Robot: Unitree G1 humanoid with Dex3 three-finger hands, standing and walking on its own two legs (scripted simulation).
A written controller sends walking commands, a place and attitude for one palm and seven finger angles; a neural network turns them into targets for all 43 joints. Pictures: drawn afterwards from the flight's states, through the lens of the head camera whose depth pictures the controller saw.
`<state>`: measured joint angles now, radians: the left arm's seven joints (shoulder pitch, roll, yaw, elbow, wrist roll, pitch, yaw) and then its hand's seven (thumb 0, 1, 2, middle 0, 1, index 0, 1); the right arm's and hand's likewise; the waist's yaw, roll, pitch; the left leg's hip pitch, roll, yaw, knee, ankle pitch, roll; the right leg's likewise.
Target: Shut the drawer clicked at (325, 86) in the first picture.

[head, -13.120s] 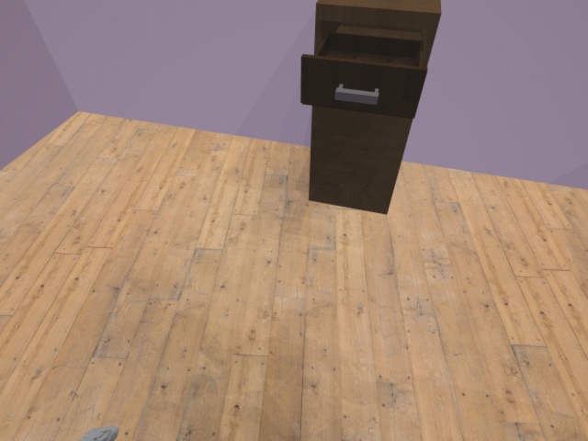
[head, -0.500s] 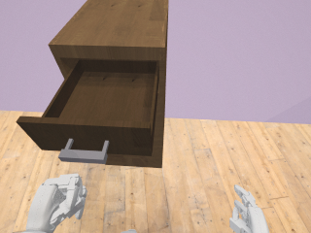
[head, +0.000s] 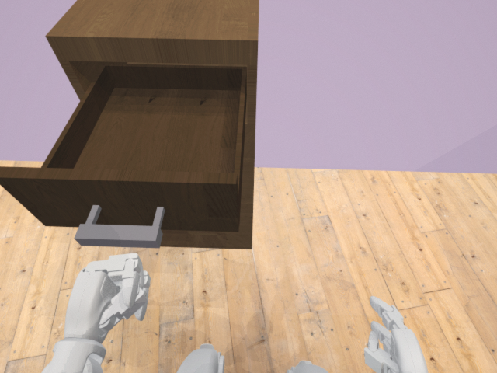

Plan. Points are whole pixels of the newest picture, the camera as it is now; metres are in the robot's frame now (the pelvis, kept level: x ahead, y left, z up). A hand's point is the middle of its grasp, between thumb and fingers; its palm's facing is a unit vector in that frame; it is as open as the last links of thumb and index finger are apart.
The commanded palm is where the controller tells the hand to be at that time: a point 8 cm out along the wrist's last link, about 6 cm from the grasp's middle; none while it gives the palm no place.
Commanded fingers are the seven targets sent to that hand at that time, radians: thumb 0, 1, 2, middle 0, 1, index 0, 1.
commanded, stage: bring the fist close to the handle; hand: left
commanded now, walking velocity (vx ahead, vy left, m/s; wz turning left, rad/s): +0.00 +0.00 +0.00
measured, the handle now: (123, 223) +0.32 +0.21 +0.07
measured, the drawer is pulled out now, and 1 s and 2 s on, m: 0.29 0.26 0.13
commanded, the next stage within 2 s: push the drawer shut in 0.32 s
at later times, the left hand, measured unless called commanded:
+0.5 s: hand (145, 288) +0.23 +0.16 +0.07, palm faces +0.01 -1.00 -0.06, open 3.3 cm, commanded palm +0.21 +0.22 +0.07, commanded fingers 0.00 0.90 0.90 -1.40 -1.60 -1.40 -1.60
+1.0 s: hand (150, 259) +0.27 +0.16 +0.06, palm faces +0.01 -1.00 -0.06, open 3.1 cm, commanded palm +0.27 +0.21 +0.07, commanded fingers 0.00 0.90 0.90 -1.40 -1.60 -1.40 -1.60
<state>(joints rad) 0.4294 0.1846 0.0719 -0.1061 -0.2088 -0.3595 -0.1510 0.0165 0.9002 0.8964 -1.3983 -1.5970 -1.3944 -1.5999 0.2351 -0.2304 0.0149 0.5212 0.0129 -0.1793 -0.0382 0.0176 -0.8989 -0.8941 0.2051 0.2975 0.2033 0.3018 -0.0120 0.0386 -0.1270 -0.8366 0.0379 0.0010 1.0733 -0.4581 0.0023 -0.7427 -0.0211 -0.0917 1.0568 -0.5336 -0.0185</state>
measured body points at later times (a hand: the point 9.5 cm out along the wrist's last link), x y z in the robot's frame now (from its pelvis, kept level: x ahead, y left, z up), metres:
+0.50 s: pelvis +0.01 -0.01 +0.00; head +0.06 -0.02 +0.45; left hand +0.22 +0.21 +0.07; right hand +0.18 -0.25 -0.08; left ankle +0.04 +0.12 -0.66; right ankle -0.01 -0.11 -0.66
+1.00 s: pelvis +0.00 -0.01 +0.00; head +0.06 -0.01 +0.45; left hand +0.27 +0.21 +0.06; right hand +0.17 -0.25 -0.09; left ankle +0.04 +0.12 -0.66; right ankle -0.01 -0.11 -0.66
